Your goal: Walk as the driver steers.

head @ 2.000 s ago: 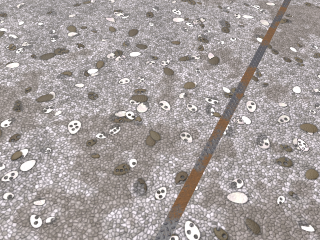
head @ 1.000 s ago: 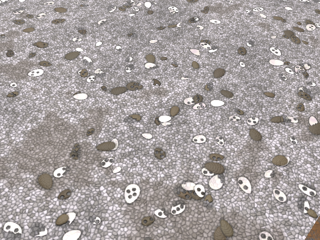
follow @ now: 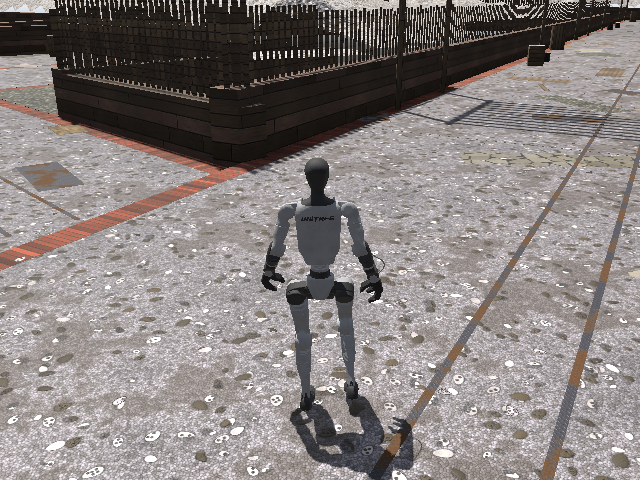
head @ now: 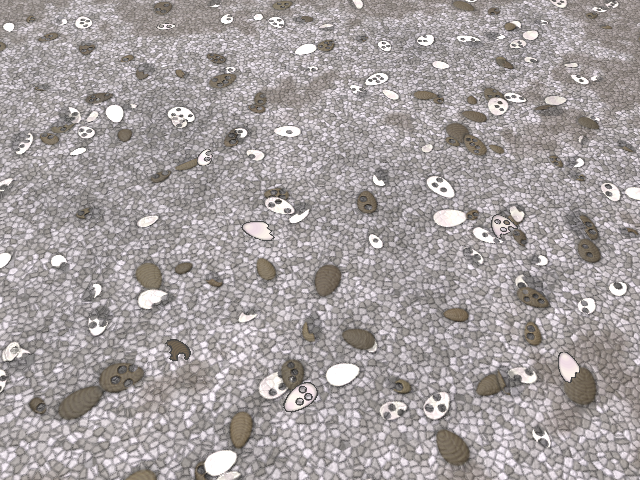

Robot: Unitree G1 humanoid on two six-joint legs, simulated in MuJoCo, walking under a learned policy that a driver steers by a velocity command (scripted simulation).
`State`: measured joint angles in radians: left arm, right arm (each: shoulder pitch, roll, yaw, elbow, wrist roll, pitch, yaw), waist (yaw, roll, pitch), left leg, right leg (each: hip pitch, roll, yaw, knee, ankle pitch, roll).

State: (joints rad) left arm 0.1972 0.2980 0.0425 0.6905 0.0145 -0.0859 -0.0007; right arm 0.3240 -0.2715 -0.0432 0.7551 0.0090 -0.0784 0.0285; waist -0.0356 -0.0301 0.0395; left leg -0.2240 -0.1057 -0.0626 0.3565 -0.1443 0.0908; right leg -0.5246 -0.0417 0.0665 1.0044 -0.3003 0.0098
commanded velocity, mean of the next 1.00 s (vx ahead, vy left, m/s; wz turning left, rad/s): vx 0.49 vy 0.00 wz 0.27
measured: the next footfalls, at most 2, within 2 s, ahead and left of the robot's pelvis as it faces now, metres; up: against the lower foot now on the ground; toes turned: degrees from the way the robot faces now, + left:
right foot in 0.30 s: +0.34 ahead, -0.12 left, +0.00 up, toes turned +15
left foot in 0.78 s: +0.52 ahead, +0.21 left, +0.00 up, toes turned +20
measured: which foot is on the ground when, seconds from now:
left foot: down 0.00-0.30, up 0.32-0.76, down 0.78-1.00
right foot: up 0.00-0.28, down 0.30-0.80, up 0.82-1.00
